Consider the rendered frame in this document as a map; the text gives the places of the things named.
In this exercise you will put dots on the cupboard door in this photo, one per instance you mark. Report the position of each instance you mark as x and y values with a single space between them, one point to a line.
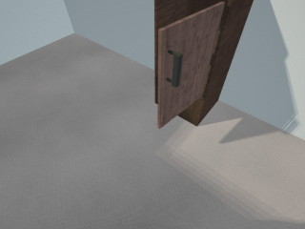
194 36

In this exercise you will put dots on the handle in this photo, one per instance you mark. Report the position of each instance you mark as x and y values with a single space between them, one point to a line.
177 65

